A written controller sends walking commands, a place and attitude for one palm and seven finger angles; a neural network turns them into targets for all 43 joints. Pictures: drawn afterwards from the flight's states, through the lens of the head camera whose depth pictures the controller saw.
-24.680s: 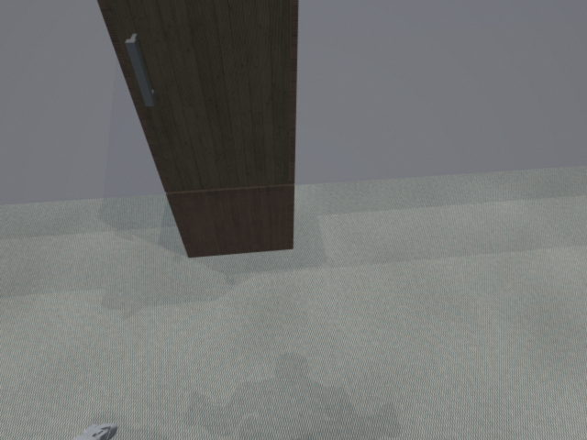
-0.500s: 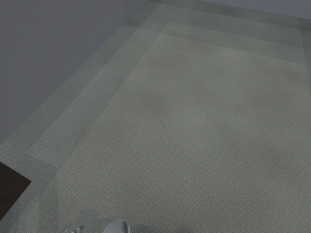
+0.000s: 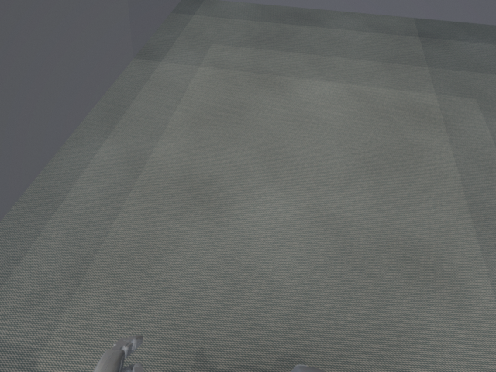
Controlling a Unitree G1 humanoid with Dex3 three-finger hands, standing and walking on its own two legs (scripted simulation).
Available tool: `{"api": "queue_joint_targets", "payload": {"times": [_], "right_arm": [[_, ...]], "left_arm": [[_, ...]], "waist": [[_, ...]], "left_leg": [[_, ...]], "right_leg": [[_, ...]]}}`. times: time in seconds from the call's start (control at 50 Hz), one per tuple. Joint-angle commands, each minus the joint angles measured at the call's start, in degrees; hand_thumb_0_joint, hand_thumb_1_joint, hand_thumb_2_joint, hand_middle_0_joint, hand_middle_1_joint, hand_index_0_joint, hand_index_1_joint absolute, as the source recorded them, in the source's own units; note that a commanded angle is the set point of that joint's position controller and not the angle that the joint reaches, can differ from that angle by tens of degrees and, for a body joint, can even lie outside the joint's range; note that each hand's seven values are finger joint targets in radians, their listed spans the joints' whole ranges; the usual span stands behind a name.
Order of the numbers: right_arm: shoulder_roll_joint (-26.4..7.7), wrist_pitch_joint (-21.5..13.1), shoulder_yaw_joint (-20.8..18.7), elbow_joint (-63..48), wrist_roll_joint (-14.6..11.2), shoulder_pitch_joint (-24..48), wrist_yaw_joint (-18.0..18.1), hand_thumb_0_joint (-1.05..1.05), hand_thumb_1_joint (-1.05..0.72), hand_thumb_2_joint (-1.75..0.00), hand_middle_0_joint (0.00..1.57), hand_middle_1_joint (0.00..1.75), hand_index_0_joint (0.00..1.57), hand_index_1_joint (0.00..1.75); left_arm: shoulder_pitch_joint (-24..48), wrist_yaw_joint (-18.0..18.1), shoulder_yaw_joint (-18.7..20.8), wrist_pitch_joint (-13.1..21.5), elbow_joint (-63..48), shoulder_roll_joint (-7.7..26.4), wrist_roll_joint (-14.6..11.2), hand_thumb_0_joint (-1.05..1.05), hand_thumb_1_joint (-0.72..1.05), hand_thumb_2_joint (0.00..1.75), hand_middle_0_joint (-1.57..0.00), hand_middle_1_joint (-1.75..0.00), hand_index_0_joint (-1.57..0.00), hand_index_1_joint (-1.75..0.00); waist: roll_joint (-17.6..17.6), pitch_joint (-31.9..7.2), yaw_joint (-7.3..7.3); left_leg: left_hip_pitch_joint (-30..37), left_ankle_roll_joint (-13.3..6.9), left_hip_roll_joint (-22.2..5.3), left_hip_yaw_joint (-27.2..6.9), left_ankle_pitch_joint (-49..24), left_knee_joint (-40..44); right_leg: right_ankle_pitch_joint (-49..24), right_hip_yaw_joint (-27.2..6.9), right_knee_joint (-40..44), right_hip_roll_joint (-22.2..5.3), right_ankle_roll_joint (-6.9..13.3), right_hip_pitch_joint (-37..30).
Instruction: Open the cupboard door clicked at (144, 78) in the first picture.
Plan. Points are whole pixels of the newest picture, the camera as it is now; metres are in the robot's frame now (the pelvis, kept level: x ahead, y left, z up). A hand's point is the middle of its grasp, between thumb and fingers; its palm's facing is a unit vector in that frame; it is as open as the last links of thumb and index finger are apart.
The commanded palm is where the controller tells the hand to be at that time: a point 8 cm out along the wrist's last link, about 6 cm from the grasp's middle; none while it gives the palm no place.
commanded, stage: walk to a spot facing it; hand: left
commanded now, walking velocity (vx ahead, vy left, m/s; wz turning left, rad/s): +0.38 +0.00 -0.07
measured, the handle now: out of the picture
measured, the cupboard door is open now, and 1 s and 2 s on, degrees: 41 41 41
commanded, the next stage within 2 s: turn to face it in 0.72 s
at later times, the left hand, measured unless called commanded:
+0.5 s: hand (184, 266) +0.34 +0.15 -0.15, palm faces -0.04 -0.98 -0.19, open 7.3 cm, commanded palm none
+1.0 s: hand (198, 201) +0.51 +0.14 -0.16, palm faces +0.10 -0.98 -0.20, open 7.3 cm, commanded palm none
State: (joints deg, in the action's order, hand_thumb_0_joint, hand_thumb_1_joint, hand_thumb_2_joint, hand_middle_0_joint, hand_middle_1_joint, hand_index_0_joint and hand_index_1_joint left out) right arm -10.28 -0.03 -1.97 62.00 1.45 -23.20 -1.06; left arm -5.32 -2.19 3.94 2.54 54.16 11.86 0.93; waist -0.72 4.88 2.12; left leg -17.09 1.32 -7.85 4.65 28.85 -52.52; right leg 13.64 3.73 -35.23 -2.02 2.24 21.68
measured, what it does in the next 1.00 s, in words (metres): walks ahead: left foot, then right foot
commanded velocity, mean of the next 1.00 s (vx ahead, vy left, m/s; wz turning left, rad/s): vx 0.27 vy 0.00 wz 0.14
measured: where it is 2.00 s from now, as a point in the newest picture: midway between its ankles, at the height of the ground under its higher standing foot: (271, 262)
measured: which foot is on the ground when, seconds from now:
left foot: up 0.00-0.18, down 0.20-0.48, up 0.50-0.74, down 0.76-1.00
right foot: down 0.00-0.18, up 0.20-0.46, down 0.48-0.76, up 0.78-1.00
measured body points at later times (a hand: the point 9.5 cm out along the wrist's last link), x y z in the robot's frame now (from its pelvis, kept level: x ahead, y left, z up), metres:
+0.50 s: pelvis +0.23 -0.03 +0.00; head +0.26 -0.04 +0.45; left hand +0.34 +0.20 -0.14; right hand +0.17 -0.24 -0.16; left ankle +0.15 +0.12 -0.72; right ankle +0.29 -0.16 -0.73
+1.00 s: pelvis +0.45 -0.05 +0.01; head +0.48 -0.06 +0.45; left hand +0.50 +0.19 -0.14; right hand +0.48 -0.28 -0.15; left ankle +0.43 +0.08 -0.72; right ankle +0.49 -0.18 -0.72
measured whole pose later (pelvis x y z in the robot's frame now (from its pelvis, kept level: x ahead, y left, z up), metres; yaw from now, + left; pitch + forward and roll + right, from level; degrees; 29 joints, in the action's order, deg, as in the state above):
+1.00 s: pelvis +0.45 -0.05 +0.01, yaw +5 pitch +1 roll +1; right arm -9.3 -1.2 -1.6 59.6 1.4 -16.1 0.1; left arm -9.1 -1.4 2.7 1.9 57.7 11.1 0.9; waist 0.0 3.7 0.5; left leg -15.2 1.6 -2.8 2.6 17.5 -32.5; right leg 16.0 5.2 -35.3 -4.9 -1.9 20.5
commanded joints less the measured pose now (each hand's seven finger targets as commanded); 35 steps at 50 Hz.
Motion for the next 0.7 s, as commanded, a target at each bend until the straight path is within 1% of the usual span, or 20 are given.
{"api": "queue_joint_targets", "payload": {"times": [0.0, 0.04, 0.12, 0.14, 0.16, 0.18, 0.2, 0.22, 0.26, 0.3, 0.38, 0.42, 0.44, 0.46, 0.48, 0.5, 0.52, 0.54, 0.58, 0.68], "right_arm": [[-4.6, -2.7, -2.0, -6.6, 0.2, 7.5, 0.5, 0.0, -0.9, -0.9, 0.2, 0.3, 0.2, 0.3], [-2.2, -2.2, -1.6, -5.7, 0.2, 6.4, 0.0, 0.0, -0.9, -0.9, 0.2, 0.3, 0.2, 0.3], [-1.9, -3.0, -1.6, -3.1, 0.7, -1.1, 0.0, 0.0, -0.9, -0.9, 0.2, 0.3, 0.2, 0.3], [-4.8, -3.3, -2.2, -1.8, 0.7, -5.3, 0.5, 0.0, -0.9, -0.9, 0.2, 0.3, 0.2, 0.3], [-10.5, -3.7, -3.6, -0.6, 1.5, -11.4, 1.1, 0.0, -0.9, -0.9, 0.2, 0.3, 0.2, 0.3], [-13.3, -3.4, -4.1, -1.1, 1.7, -14.7, 2.0, 0.0, -0.9, -0.9, 0.2, 0.3, 0.2, 0.3], [-13.3, -3.4, -4.1, -1.9, 1.5, -12.6, 1.9, 0.0, -0.9, -0.9, 0.2, 0.3, 0.2, 0.3], [-11.2, -3.8, -3.6, -2.6, 1.5, -10.2, 1.9, 0.0, -0.9, -0.9, 0.2, 0.3, 0.2, 0.3], [-8.7, -4.6, -2.8, -3.8, 1.2, -3.9, 2.0, 0.0, -0.9, -0.9, 0.2, 0.3, 0.2, 0.3], [-8.3, -5.0, -2.6, -3.6, 1.0, -2.4, 2.0, 0.0, -0.9, -0.9, 0.2, 0.3, 0.2, 0.3], [-9.0, -3.9, -2.7, -3.3, 0.7, -0.6, 1.4, 0.0, -0.9, -0.9, 0.2, 0.3, 0.2, 0.3], [-7.5, -3.3, -2.4, -3.4, 0.4, 1.6, 1.2, 0.0, -0.9, -0.9, 0.2, 0.3, 0.2, 0.3], [-4.8, -3.2, -1.9, -4.2, -0.3, 2.9, 0.8, 0.0, -0.9, -0.9, 0.2, 0.3, 0.2, 0.3], [-2.6, -3.0, -1.3, -6.6, -0.8, 4.8, 0.4, 0.0, -0.9, -0.9, 0.2, 0.3, 0.2, 0.3], [-4.1, -3.1, -1.7, -7.9, -0.4, 8.9, 0.3, 0.0, -0.9, -0.9, 0.2, 0.3, 0.2, 0.3], [-4.0, -3.2, -2.2, -7.8, -0.5, 11.2, 0.5, 0.0, -0.9, -0.9, 0.2, 0.3, 0.2, 0.3], [-4.0, -3.3, -2.2, -7.3, -0.2, 11.1, 0.5, 0.0, -0.9, -0.9, 0.2, 0.3, 0.2, 0.3], [-3.3, -3.0, -1.9, -6.3, 0.0, 10.4, 0.5, 0.0, -0.9, -0.9, 0.2, 0.3, 0.2, 0.3], [-0.9, -2.5, -1.5, -5.5, -0.1, 9.9, 0.0, 0.0, -0.9, -0.9, 0.2, 0.3, 0.2, 0.3], [-0.9, -3.0, -1.5, -4.0, 0.3, 5.5, -0.6, 0.0, -0.9, -0.9, 0.2, 0.3, 0.2, 0.3]], "left_arm": [[-9.8, 2.5, 2.0, -0.1, 1.1, 7.6, 0.3, 0.0, 0.9, 0.9, -0.2, -0.3, -0.2, -0.3], [-8.2, 2.3, 1.8, 0.7, 1.2, 7.4, 0.5, 0.0, 0.9, 0.9, -0.2, -0.3, -0.2, -0.3], [-6.9, 1.5, 2.1, 0.6, 2.1, 7.0, 0.2, 0.0, 0.9, 0.9, -0.2, -0.3, -0.2, -0.3], [-6.6, 1.3, 1.5, 0.3, 1.6, 5.3, 0.2, 0.0, 0.9, 0.9, -0.2, -0.3, -0.2, -0.3], [-6.6, 0.9, 0.6, 0.1, 0.2, 1.6, -0.1, 0.0, 0.9, 0.9, -0.2, -0.3, -0.2, -0.3], [-3.2, 0.6, 0.4, 0.5, -2.3, 2.1, 0.0, 0.0, 0.9, 0.9, -0.2, -0.3, -0.2, -0.3], [1.5, 0.5, 0.5, 0.9, -3.6, 3.0, 0.4, 0.0, 0.9, 0.9, -0.2, -0.3, -0.2, -0.3], [3.4, 0.3, 0.7, 1.2, -3.2, 2.9, 0.8, 0.0, 0.9, 0.9, -0.2, -0.3, -0.2, -0.3], [1.2, -0.5, 0.5, 0.7, -2.1, 2.3, 0.8, 0.0, 0.9, 0.9, -0.2, -0.3, -0.2, -0.3], [0.6, -1.1, -0.2, 0.2, -1.5, 0.7, 0.6, 0.0, 0.9, 0.9, -0.2, -0.3, -0.2, -0.3], [-2.4, -1.1, 0.1, 0.0, 0.1, 1.4, 0.5, 0.0, 0.9, 0.9, -0.2, -0.3, -0.2, -0.3], [-10.6, -0.5, 1.3, 0.3, 2.7, 4.3, 0.6, 0.0, 0.9, 0.9, -0.2, -0.3, -0.2, -0.3], [-17.9, 0.1, 2.4, 0.7, 4.8, 8.6, 0.9, 0.0, 0.9, 0.9, -0.2, -0.3, -0.2, -0.3], [-24.6, 0.8, 3.9, 0.7, 6.4, 14.8, 0.4, 0.0, 0.9, 0.9, -0.2, -0.3, -0.2, -0.3], [-23.2, 1.3, 3.5, 0.2, 6.0, 14.0, -0.1, 0.0, 0.9, 0.9, -0.2, -0.3, -0.2, -0.3], [-19.0, 2.2, 3.0, 0.2, 5.2, 10.5, 0.1, 0.0, 0.9, 0.9, -0.2, -0.3, -0.2, -0.3], [-15.5, 2.6, 2.1, 0.6, 4.1, 7.4, 0.4, 0.0, 0.9, 0.9, -0.2, -0.3, -0.2, -0.3], [-13.9, 2.7, 1.5, 1.1, 3.9, 5.3, 0.6, 0.0, 0.9, 0.9, -0.2, -0.3, -0.2, -0.3], [-13.5, 2.6, 1.2, 2.0, 4.5, 4.6, 0.6, 0.0, 0.9, 0.9, -0.2, -0.3, -0.2, -0.3], [-12.0, 2.0, 1.7, 1.8, 5.6, 6.9, -0.1, 0.0, 0.9, 0.9, -0.2, -0.3, -0.2, -0.3]], "waist": [[14.0, -4.6, -3.47], [8.8, -3.8, -1.64], [1.9, -3.5, 2.12], [-4.4, -4.2, 3.73], [-18.5, -5.5, 6.1], [-17.5, -5.5, 7.26], [-9.8, -1.5, 6.64], [-8.0, 0.5, 5.36], [-7.2, 0.5, 1.33], [-9.3, -2.1, 0.56], [-5.4, -4.0, -1.03], [0.4, -4.7, -5.26], [10.2, -6.6, -8.89], [24.6, -8.2, -11.29], [18.3, -4.9, -10.82], [14.6, -2.0, -8.19], [14.2, -1.9, -6.16], [12.9, -3.1, -4.45], [9.7, -3.8, -3.13], [3.9, -4.1, -0.34]], "left_leg": [[-18.3, -0.3, -2.3, -3.9, -3.3, -7.5], [-11.1, 0.0, -1.5, -2.2, -6.3, 2.6], [9.2, 0.5, 4.4, 4.4, -17.5, 22.5], [15.4, -0.7, 2.1, 0.4, -11.8, 25.6], [20.9, -5.7, -10.1, -19.3, 0.1, 34.6], [22.6, -12.3, -19.5, -34.5, 8.1, 42.6], [18.5, -14.9, -20.9, -35.9, 6.3, 42.5], [14.8, -14.1, -18.8, -32.4, 0.4, 42.3], [11.7, -10.9, -14.1, -19.4, -10.0, 41.9], [11.4, -8.3, -9.1, -7.6, -19.0, 40.2], [4.2, -7.3, -7.6, -2.8, -12.5, 37.2], [-2.6, -4.3, -3.3, 0.5, -7.2, 27.7], [-12.4, -2.0, 2.2, 5.9, -3.2, 12.8], [-22.9, -1.1, 6.7, 5.5, 8.4, -4.6], [-26.8, -1.7, 3.7, -0.9, 6.2, -13.6], [-27.9, -1.8, 0.8, -3.4, 1.1, -16.5], [-26.1, -1.2, -1.6, -5.1, -2.4, -14.0], [-21.6, -0.6, -2.5, -4.7, -4.1, -10.0], [-15.6, 0.0, -1.6, -2.4, -5.6, 0.4], [3.1, -0.2, 4.9, 6.3, -19.9, 24.2]], "right_leg": [[7.5, -19.0, 22.6, -15.4, 9.6, -14.7], [2.9, -14.5, 23.0, -14.5, 9.1, -8.5], [12.5, -8.7, 16.1, -7.6, 5.8, 0.9], [13.1, -7.0, 7.5, -4.9, 4.4, 5.2], [14.6, -1.1, -10.9, 1.4, 1.4, 15.0], [18.3, -0.7, -24.1, 2.9, 0.1, 21.8], [15.3, -4.3, -31.1, -1.0, 0.4, 25.8], [11.0, -5.1, -35.0, -2.6, -0.2, 26.8], [6.4, -4.6, -29.0, -5.2, -1.5, 22.8], [4.4, -1.0, -16.2, -4.6, -2.0, 14.5], [-0.5, 4.8, -0.9, -0.6, -2.2, -3.7], [0.1, 3.3, 4.7, 0.0, -1.0, -17.1], [10.9, -9.5, 11.0, -8.9, 2.5, -27.1], [22.2, -31.1, 23.8, -21.6, 8.4, -31.9], [26.6, -35.1, 27.8, -23.0, 11.4, -28.1], [23.7, -31.7, 26.4, -22.3, 11.1, -23.7], [13.6, -24.1, 24.7, -20.8, 9.7, -20.4], [4.7, -17.5, 23.9, -19.2, 8.3, -17.2], [-6.2, -10.3, 23.0, -17.4, 7.5, -14.8], [-4.7, -1.0, 16.2, -11.6, 3.2, -10.2]]}}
